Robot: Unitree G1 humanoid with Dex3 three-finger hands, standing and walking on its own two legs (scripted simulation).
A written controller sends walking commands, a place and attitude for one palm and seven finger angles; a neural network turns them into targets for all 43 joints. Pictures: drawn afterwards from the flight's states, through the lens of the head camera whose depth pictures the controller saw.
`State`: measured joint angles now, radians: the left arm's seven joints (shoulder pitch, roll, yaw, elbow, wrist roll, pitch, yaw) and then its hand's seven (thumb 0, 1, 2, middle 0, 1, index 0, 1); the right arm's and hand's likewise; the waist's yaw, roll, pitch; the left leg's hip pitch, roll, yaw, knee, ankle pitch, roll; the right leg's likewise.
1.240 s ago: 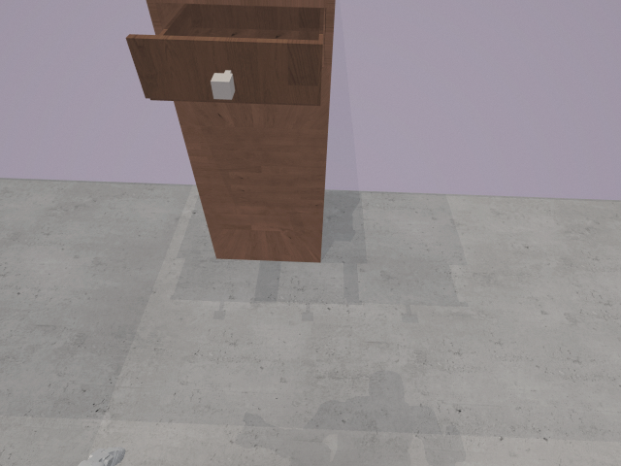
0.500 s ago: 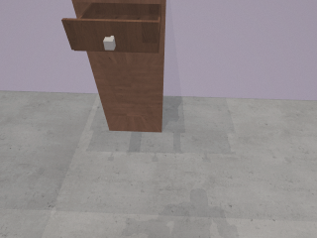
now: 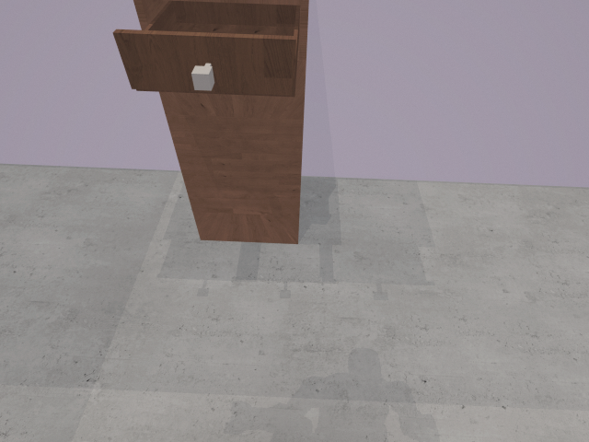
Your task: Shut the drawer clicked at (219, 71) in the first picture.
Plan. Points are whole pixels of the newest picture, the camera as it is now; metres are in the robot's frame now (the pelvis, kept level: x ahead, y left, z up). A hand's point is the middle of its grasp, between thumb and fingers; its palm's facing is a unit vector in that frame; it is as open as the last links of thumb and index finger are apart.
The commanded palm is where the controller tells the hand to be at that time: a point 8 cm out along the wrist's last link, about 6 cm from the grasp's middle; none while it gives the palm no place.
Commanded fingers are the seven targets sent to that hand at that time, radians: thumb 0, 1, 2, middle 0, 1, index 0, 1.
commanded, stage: look at it before walking up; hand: left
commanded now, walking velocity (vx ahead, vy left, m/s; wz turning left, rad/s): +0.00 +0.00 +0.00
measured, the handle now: (205, 74) +0.80 +0.24 +0.11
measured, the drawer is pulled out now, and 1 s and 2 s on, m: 0.20 0.20 0.20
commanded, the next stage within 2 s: take the last steps up to it in 0.20 s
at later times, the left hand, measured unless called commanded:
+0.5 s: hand out of the picture +0.07 +0.24 -0.17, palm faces +0.00 -0.96 -0.28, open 7.4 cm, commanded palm none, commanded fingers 0.00 0.90 0.90 -0.20 -0.30 -0.20 -0.30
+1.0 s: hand (196, 366) +0.28 +0.19 -0.19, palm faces -0.04 -0.99 -0.16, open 7.4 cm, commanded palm none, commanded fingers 0.00 0.90 0.90 -0.20 -0.30 -0.20 -0.30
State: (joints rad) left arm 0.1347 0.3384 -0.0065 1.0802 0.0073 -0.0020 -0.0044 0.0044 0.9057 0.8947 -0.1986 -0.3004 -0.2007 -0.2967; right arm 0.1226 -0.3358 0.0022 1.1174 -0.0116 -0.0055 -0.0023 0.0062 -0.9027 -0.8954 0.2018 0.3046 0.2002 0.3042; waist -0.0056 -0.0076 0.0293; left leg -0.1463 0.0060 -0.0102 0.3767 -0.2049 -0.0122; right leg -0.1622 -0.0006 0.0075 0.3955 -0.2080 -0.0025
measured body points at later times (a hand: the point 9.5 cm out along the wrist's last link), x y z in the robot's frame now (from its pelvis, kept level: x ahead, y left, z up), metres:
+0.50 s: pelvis +0.02 +0.01 +0.00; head +0.01 +0.01 +0.45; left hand +0.07 +0.29 -0.15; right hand +0.08 -0.27 -0.14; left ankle +0.00 +0.13 -0.74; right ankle +0.00 -0.12 -0.75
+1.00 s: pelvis +0.18 +0.03 -0.02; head +0.22 +0.02 +0.43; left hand +0.28 +0.25 -0.17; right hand +0.00 -0.15 -0.15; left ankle +0.00 +0.13 -0.74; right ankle +0.30 -0.07 -0.73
